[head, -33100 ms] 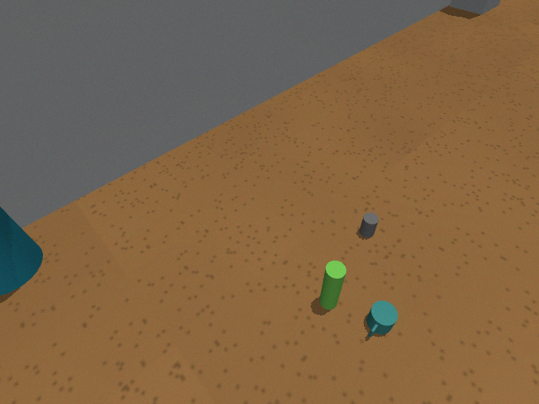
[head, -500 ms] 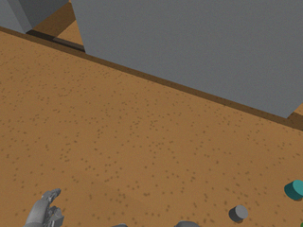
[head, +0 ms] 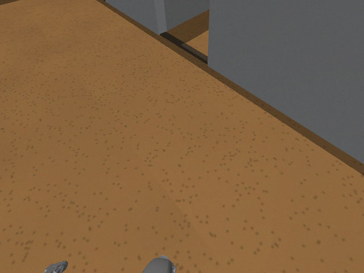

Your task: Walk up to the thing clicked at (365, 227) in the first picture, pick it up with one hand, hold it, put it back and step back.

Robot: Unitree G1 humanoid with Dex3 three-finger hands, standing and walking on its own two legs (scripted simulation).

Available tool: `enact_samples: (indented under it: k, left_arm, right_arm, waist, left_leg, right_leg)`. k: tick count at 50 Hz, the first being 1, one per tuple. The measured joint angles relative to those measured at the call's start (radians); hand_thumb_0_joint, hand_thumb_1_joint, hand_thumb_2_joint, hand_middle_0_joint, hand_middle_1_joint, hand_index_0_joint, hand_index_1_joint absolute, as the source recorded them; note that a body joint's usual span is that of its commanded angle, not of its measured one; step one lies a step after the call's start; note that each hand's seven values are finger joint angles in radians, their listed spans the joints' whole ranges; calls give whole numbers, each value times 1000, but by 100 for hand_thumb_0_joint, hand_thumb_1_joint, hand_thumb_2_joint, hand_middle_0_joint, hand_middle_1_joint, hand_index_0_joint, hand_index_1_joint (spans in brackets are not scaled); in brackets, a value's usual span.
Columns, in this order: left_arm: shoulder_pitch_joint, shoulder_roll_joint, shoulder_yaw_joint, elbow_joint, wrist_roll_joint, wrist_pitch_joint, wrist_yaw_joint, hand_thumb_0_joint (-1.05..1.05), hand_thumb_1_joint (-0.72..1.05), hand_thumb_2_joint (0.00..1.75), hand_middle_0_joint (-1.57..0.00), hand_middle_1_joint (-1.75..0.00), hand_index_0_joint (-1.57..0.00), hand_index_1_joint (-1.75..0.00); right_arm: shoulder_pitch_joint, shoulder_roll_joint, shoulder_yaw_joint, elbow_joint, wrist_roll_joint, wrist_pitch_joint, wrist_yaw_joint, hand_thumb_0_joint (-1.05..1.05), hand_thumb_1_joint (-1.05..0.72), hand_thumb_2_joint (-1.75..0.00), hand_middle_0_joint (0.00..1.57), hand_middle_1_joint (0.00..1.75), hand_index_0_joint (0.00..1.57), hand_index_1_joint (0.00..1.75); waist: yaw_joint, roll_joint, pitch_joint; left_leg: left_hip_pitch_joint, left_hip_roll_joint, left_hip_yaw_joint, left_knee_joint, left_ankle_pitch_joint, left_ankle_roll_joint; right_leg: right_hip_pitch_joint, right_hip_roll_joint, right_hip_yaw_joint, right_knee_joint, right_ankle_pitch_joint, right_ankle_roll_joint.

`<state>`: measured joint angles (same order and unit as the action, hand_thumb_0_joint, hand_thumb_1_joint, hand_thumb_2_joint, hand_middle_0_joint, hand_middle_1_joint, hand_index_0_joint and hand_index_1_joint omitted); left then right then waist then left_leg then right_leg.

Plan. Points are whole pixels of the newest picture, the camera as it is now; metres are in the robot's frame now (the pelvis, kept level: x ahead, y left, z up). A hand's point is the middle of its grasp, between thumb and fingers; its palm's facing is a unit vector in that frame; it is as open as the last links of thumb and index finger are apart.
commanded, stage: walk up
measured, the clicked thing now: out of the picture +0.11 -0.49 -0.72
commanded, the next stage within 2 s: none
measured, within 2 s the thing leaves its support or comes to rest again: neither
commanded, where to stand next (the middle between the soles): +0.11 +0.04 m, yaw +44 degrees
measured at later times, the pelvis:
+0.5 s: pelvis +0.03 +0.05 +0.00, yaw +23 degrees
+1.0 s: pelvis +0.08 +0.00 -0.01, yaw +37 degrees
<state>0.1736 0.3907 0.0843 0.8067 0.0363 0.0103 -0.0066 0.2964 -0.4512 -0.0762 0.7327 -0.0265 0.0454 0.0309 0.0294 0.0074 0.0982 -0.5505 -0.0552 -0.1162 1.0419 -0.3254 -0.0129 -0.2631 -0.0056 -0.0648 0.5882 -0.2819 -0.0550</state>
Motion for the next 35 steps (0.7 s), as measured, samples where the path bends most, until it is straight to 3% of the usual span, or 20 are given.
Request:
enact_samples:
  k: [5, 9, 14, 17, 19, 21, 24, 29, 35]
  left_arm:
    - [62, 1, 3, 0, 3, -13, -17, 1, 90, 90, -21, -30, -20, -30]
    - [106, 17, 7, -16, 8, -18, -34, 1, 90, 90, -21, -30, -20, -30]
    - [157, 63, 20, -18, 9, -17, -50, 1, 90, 90, -21, -30, -20, -30]
    - [176, 87, 23, -10, 7, -1, -56, 1, 90, 90, -21, -30, -20, -30]
    - [182, 96, 25, 2, 1, 18, -50, 1, 90, 90, -21, -30, -20, -30]
    - [182, 76, 15, 21, 1, 38, -49, 1, 91, 90, -20, -30, -20, -30]
    - [158, 56, -8, 21, -1, 36, -54, 1, 91, 90, -20, -30, -20, -29]
    - [120, 36, -18, -8, -15, 14, -42, 1, 91, 90, -21, -30, -20, -30]
    - [29, 17, -25, -18, -41, 10, -16, 1, 91, 90, -21, -30, -20, -30]
  right_arm:
    - [13, -12, -4, 28, -4, 3, 20, 1, -90, -90, 20, 30, 20, 30]
    - [23, -4, -1, 64, -5, 8, 29, 1, -90, -90, 20, 30, 20, 30]
    - [8, 24, 9, 73, 11, -9, 37, 1, -90, -90, 20, 30, 20, 30]
    - [6, 30, 11, 57, 22, -37, 34, 1, -90, -90, 21, 30, 20, 30]
    - [-6, 42, 11, 48, 18, -60, 18, 1, -90, -90, 21, 30, 20, 30]
    - [2, 41, 16, 30, 15, -72, -1, 1, -90, -90, 21, 30, 20, 30]
    - [32, 47, 29, 32, 22, -81, -23, 1, -90, -90, 21, 30, 20, 30]
    - [62, 57, 47, 36, 28, -96, -41, 1, -90, -90, 21, 30, 20, 30]
    - [39, 58, 48, 8, 13, -86, -49, 1, -90, -90, 21, 30, 21, 30]
  waist:
    - [19, 29, -23]
    - [36, 27, -34]
    - [57, -15, -25]
    - [58, -42, -25]
    - [61, -94, -8]
    - [36, -90, -19]
    - [5, -84, -29]
    - [-7, -92, -16]
    - [-32, -65, 28]
  left_leg:
    - [56, 66, 20, -31, 55, -5]
    - [111, 106, 75, -124, 13, -16]
    - [175, 114, 128, -254, -79, 6]
    - [240, 100, 155, -404, -31, 29]
    - [256, 53, 173, -404, 9, 34]
    - [251, 41, 148, -378, -16, 47]
    - [282, 21, 85, -420, -4, 54]
    - [329, 1, 30, -449, -7, 44]
    - [289, -22, -39, -382, -43, 21]
  right_leg:
    - [40, -28, -85, -72, 26, 1]
    - [54, -53, -155, -80, 16, 5]
    - [52, -90, -222, -45, -20, 16]
    - [36, -125, -257, 27, -71, 35]
    - [-7, -171, -203, 162, -154, 36]
    - [-77, -123, -103, 325, -218, 46]
    - [-156, -81, -7, 443, -201, 47]
    - [-240, -99, 71, 390, -107, 52]
    - [-247, -77, 69, 272, -31, 31]
